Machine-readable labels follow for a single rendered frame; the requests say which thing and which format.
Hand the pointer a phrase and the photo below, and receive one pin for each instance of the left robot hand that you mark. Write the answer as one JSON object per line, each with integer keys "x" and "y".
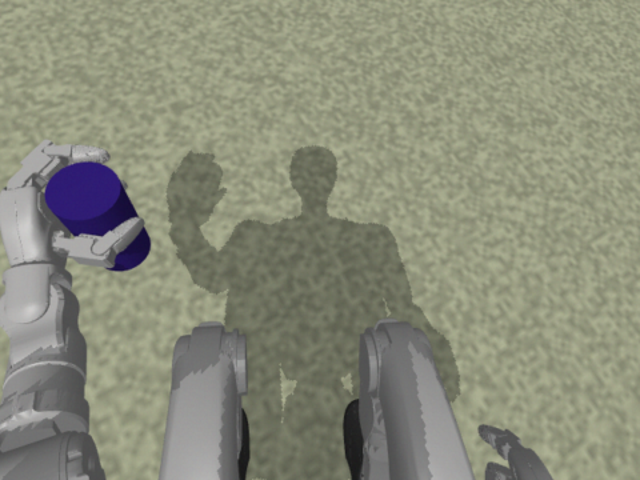
{"x": 31, "y": 232}

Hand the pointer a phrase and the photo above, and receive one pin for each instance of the right robot foot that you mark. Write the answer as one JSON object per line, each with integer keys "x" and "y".
{"x": 353, "y": 439}

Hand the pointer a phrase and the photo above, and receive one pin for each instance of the right robot hand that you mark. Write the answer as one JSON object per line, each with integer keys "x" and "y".
{"x": 524, "y": 463}

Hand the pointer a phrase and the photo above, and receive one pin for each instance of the left robot arm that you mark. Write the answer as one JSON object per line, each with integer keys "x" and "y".
{"x": 44, "y": 417}

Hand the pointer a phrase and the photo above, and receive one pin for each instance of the can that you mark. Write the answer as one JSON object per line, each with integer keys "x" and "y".
{"x": 89, "y": 198}

